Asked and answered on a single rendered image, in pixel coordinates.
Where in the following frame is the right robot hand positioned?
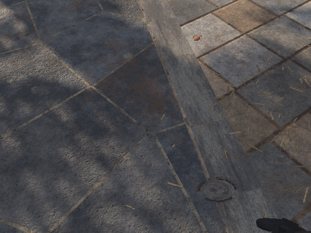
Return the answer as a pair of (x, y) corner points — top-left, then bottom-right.
(256, 217), (311, 233)

